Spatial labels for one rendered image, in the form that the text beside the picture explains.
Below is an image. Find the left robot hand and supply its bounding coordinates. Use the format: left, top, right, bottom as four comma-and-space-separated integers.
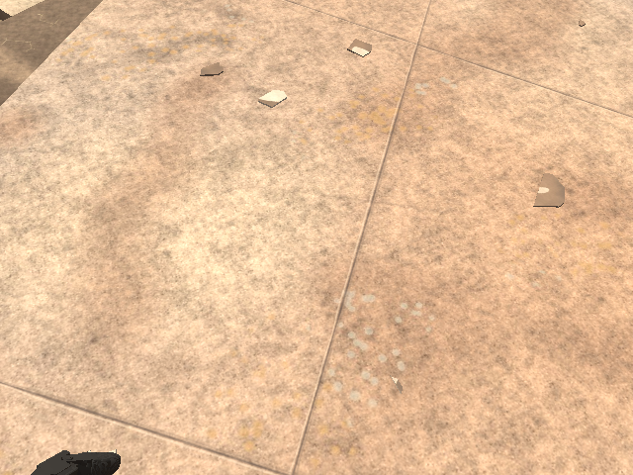
31, 450, 121, 475

